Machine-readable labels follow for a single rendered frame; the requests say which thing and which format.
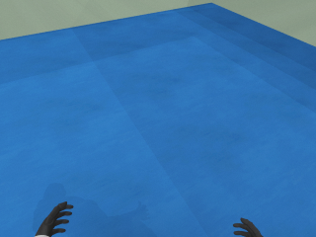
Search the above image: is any robot left hand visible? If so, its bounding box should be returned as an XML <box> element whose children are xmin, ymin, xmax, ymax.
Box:
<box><xmin>35</xmin><ymin>201</ymin><xmax>74</xmax><ymax>237</ymax></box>

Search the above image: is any robot right hand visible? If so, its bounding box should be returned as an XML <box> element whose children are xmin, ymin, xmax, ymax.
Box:
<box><xmin>233</xmin><ymin>217</ymin><xmax>263</xmax><ymax>237</ymax></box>

